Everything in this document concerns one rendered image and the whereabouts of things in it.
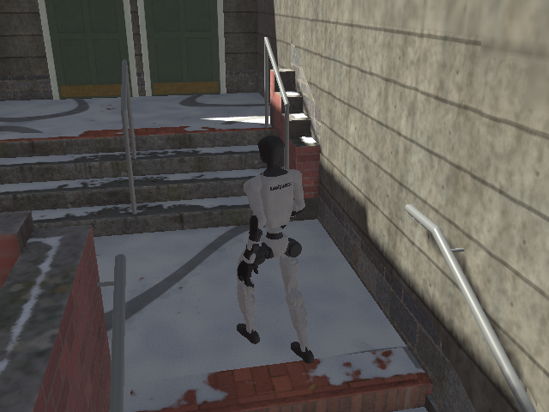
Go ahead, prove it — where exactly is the left robot upper arm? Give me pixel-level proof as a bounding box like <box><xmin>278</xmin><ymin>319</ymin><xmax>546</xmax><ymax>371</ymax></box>
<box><xmin>244</xmin><ymin>175</ymin><xmax>267</xmax><ymax>227</ymax></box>

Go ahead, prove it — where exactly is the left robot hand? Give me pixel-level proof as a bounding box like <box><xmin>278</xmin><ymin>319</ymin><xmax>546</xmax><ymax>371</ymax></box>
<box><xmin>237</xmin><ymin>260</ymin><xmax>258</xmax><ymax>287</ymax></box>

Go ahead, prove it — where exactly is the robot right shin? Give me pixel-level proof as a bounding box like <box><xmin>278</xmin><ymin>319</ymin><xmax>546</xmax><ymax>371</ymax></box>
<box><xmin>288</xmin><ymin>291</ymin><xmax>310</xmax><ymax>352</ymax></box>

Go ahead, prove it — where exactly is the robot right forearm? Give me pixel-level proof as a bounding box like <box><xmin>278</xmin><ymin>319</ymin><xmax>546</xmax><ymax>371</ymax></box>
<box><xmin>290</xmin><ymin>209</ymin><xmax>303</xmax><ymax>220</ymax></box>

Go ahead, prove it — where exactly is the right robot upper arm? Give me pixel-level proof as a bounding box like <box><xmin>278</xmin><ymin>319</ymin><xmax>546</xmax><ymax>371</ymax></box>
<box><xmin>285</xmin><ymin>169</ymin><xmax>305</xmax><ymax>212</ymax></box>

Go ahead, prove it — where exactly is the robot left forearm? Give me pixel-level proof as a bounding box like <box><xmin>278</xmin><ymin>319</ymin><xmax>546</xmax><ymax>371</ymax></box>
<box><xmin>243</xmin><ymin>215</ymin><xmax>262</xmax><ymax>264</ymax></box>

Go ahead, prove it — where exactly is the left robot foot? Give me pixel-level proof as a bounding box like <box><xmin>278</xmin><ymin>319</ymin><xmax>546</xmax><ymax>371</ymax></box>
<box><xmin>237</xmin><ymin>324</ymin><xmax>260</xmax><ymax>344</ymax></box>

